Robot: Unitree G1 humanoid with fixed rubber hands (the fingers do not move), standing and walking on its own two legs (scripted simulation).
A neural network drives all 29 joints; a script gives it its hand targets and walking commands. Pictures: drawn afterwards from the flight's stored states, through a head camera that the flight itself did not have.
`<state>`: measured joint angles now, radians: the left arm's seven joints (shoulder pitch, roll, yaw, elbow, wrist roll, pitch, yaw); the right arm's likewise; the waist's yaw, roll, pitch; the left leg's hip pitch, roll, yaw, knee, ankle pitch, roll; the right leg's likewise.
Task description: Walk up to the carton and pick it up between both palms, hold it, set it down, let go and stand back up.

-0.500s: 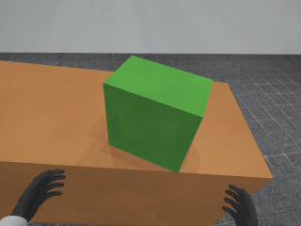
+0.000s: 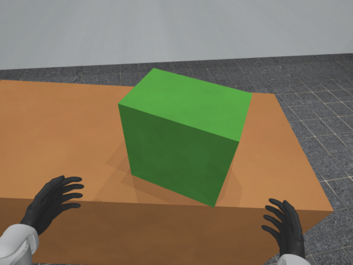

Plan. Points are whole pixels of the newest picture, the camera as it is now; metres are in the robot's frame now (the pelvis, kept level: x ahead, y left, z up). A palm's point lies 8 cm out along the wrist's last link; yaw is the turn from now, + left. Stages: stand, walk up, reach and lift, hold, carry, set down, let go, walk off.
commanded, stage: reach and lift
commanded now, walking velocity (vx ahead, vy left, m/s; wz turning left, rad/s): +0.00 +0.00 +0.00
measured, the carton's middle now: (184, 139) +0.42 -0.01 +0.06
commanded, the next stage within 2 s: none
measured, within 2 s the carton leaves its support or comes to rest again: neither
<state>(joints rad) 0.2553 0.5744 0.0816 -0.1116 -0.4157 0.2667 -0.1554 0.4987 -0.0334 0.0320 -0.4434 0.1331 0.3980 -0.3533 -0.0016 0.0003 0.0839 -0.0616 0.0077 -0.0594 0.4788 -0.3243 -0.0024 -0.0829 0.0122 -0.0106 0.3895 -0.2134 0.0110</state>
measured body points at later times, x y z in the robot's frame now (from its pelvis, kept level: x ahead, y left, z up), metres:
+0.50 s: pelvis -0.02 +0.00 +0.00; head -0.03 +0.03 +0.45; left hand +0.29 +0.24 +0.13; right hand +0.23 -0.21 +0.12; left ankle -0.03 +0.11 -0.74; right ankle +0.00 -0.13 -0.74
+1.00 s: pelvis -0.02 +0.00 +0.00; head -0.02 +0.03 +0.45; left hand +0.37 +0.23 +0.18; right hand +0.29 -0.22 +0.16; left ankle -0.03 +0.11 -0.74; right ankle +0.00 -0.13 -0.74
